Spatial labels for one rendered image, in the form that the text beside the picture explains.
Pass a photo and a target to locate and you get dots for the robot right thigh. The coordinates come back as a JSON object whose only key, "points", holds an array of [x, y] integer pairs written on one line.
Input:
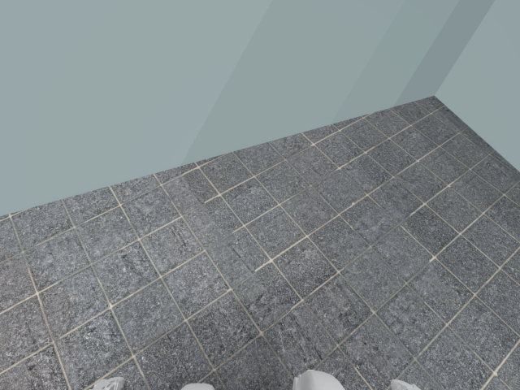
{"points": [[316, 380]]}

